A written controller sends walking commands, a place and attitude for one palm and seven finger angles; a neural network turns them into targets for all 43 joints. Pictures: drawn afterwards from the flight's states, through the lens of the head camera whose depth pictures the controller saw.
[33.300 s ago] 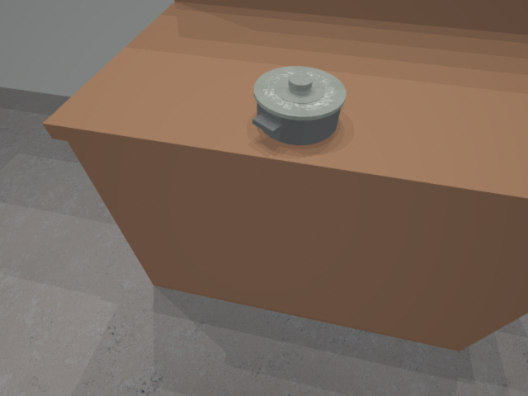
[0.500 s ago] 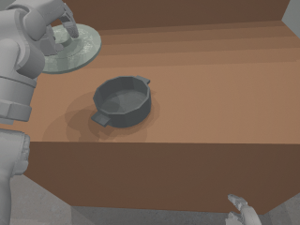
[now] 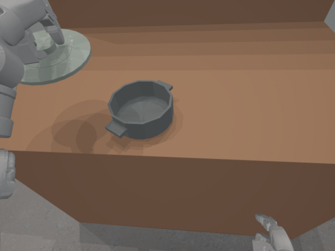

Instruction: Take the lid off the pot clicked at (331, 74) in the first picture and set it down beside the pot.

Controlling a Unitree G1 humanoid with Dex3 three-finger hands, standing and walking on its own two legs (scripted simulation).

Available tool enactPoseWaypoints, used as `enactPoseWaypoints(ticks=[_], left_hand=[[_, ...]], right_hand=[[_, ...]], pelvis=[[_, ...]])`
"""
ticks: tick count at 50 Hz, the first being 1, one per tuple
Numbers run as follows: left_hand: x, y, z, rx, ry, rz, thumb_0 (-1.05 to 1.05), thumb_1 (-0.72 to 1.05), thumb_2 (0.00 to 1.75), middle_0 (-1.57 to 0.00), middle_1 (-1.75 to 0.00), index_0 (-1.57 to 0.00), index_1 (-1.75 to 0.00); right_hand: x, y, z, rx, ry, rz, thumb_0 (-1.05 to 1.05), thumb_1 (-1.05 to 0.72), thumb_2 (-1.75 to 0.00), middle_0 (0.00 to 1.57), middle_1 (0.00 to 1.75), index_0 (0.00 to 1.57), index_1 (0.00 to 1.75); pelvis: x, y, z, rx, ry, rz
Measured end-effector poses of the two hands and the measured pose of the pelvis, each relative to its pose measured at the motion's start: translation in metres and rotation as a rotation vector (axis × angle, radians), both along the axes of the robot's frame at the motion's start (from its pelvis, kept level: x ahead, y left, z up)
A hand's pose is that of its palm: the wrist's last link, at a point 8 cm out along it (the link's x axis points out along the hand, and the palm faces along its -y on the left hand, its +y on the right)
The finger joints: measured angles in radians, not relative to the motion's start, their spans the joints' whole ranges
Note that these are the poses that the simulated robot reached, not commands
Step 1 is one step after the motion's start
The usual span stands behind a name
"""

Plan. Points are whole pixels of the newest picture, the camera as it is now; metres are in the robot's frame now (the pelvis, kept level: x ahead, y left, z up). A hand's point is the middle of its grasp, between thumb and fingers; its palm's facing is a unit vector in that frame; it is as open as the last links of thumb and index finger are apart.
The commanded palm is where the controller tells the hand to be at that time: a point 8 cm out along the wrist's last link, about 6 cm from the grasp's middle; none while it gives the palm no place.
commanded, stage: move the lid sideways beside the pot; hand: left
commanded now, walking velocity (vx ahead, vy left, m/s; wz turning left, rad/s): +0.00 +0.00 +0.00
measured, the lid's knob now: (43, 46) +0.45 +0.28 +0.28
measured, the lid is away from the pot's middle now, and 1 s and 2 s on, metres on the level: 0.18 0.21 0.23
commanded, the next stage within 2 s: lower the lid onto the table in 0.56 s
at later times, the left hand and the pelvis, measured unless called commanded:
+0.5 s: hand (11, 40) +0.42 +0.31 +0.30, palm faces -0.09 -0.03 -1.00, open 7.5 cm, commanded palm +0.39 +0.32 +0.37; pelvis +0.01 +0.00 +0.00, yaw +0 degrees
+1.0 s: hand (29, 48) +0.44 +0.30 +0.28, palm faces -0.14 -0.07 -0.99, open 7.5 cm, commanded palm +0.40 +0.31 +0.35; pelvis +0.01 +0.00 +0.00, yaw +0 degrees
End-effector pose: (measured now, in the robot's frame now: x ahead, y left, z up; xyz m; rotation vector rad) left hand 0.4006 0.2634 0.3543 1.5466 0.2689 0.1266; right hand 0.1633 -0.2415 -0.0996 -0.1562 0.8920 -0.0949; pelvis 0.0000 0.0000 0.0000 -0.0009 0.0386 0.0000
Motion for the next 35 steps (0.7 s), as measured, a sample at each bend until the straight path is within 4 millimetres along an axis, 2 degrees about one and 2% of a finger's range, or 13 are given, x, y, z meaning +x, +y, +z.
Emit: enactPoseWaypoints(ticks=[11,20,29,35], left_hand=[[0.005,0.022,0.010,-0.008,-0.015,0.051,-0.01,0.08,1.16,-0.86,-0.66,-0.84,-0.64],[0.008,0.038,0.002,0.014,0.013,0.088,-0.01,0.08,1.15,-0.86,-0.66,-0.83,-0.64],[0.008,0.047,0.007,0.009,-0.001,0.090,-0.01,0.08,1.15,-0.86,-0.66,-0.84,-0.64],[0.011,0.045,0.001,0.013,0.023,0.093,-0.01,0.08,1.15,-0.86,-0.66,-0.84,-0.64]], right_hand=[[-0.015,-0.005,-0.005,-0.007,0.051,-0.029,0.01,-0.91,-0.90,0.20,0.30,0.20,0.30],[-0.031,-0.012,-0.010,-0.027,0.113,-0.056,0.01,-0.91,-0.90,0.20,0.30,0.20,0.30],[-0.031,-0.012,-0.010,-0.030,0.119,-0.063,0.01,-0.91,-0.90,0.20,0.30,0.20,0.30],[-0.024,-0.008,-0.010,-0.022,0.115,-0.053,0.01,-0.91,-0.90,0.20,0.30,0.20,0.30]], pelvis=[[0.004,0.000,0.001,-0.004,0.011,0.000],[0.007,0.001,0.001,-0.006,0.018,-0.003],[0.009,0.003,0.001,-0.009,0.021,0.000],[0.009,0.004,0.001,-0.010,0.022,0.003]])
